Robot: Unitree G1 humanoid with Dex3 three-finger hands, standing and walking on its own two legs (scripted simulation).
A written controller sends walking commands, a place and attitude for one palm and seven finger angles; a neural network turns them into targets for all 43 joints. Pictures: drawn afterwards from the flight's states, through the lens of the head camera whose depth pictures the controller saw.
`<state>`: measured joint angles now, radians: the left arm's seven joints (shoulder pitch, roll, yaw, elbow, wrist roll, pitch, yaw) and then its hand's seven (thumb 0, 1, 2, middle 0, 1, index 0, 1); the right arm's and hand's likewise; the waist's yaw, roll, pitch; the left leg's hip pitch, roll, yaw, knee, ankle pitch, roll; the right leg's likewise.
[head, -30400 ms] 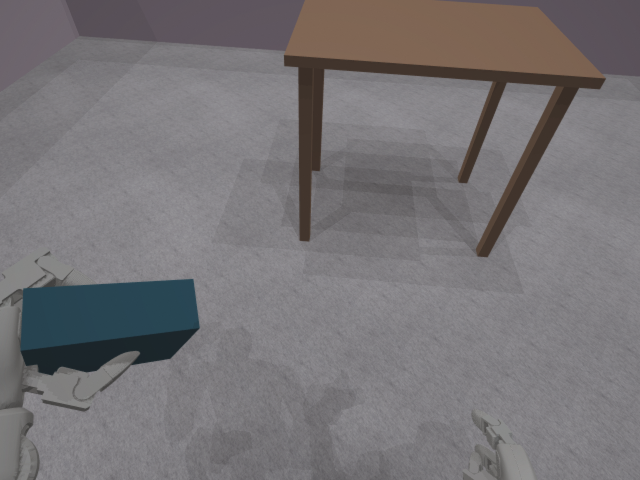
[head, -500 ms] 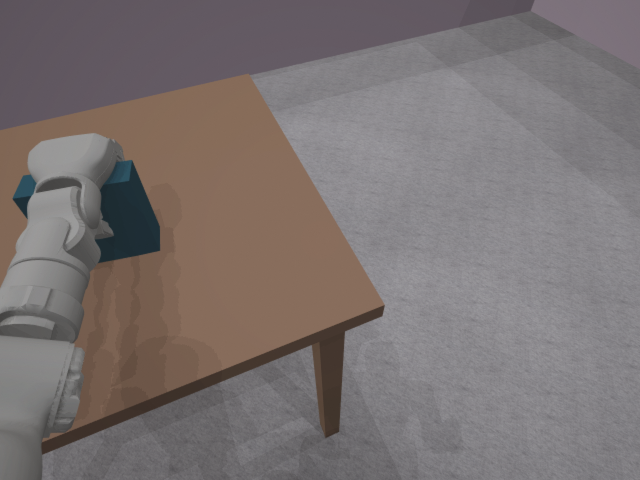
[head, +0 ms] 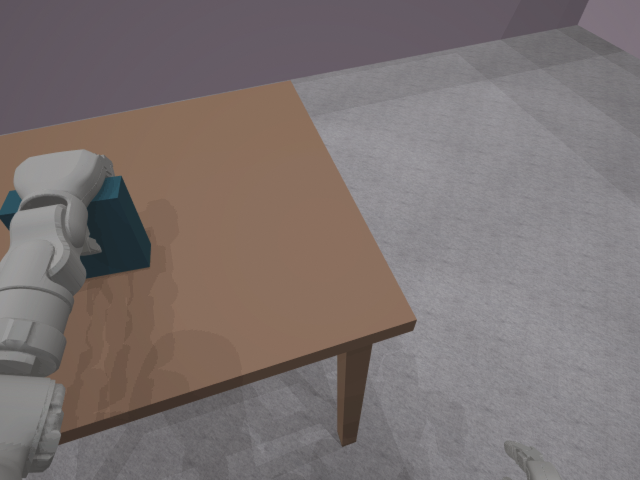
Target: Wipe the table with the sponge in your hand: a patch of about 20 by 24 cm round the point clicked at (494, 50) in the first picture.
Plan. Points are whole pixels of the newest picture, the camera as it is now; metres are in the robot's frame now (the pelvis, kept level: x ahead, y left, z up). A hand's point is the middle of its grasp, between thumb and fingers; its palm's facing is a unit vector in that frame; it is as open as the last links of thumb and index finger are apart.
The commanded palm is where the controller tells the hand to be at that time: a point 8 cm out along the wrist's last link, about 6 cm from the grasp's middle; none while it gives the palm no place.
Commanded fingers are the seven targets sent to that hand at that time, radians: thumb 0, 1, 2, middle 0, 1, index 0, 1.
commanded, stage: wipe back along the first lane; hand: left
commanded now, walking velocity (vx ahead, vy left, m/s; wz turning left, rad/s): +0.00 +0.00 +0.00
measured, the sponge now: (91, 243) +0.38 +0.35 +0.07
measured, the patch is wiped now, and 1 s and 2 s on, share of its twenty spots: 1.00 1.00 1.00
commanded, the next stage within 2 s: lift the sponge slowly off the table in 1.70 s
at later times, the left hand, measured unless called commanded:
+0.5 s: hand (78, 236) +0.35 +0.33 +0.12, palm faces -0.01 +0.02 -1.00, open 9.2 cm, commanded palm +0.33 +0.33 +0.16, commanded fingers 0.00 0.10 1.30 -1.20 -1.60 -1.20 -1.60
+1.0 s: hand (76, 263) +0.31 +0.32 +0.12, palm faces +0.02 +0.02 -1.00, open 9.2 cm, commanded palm +0.27 +0.31 +0.14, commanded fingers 0.00 0.10 1.30 -1.20 -1.60 -1.20 -1.60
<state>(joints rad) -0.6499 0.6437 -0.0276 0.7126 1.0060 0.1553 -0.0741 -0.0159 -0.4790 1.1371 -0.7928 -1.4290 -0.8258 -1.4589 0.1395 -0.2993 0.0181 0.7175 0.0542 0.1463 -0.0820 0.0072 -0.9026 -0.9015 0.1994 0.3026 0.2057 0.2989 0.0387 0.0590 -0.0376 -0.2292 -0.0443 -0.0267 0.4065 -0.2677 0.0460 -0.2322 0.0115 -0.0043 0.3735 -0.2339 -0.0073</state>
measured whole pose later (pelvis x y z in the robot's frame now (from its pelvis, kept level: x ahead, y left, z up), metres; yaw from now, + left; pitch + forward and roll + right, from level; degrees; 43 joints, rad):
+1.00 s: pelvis -0.01 +0.00 +0.00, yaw -1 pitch +2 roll +0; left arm -0.28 0.59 0.01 0.30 0.94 0.23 -0.01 -0.02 -0.45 1.13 -0.76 -1.47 -0.79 -1.50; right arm 0.11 -0.30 0.03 0.69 0.05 0.13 -0.06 0.01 -0.90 -0.90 0.20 0.30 0.20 0.30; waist 0.08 0.08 -0.03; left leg -0.19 -0.04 -0.01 0.42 -0.26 0.04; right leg -0.21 0.02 0.01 0.40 -0.23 -0.01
